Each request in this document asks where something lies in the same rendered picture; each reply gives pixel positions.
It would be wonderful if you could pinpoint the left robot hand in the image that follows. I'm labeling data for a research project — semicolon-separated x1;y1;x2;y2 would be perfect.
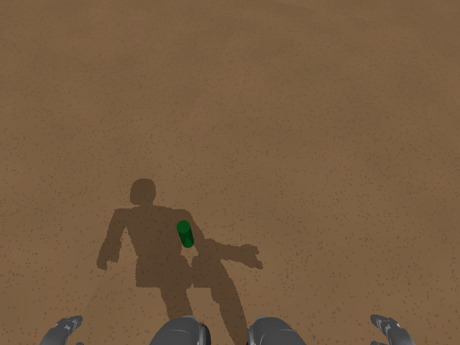
40;316;84;345

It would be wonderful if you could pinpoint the can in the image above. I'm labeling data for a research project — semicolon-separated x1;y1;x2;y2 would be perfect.
177;220;194;248

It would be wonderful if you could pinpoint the right robot hand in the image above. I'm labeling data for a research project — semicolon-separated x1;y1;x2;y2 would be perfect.
370;314;416;345

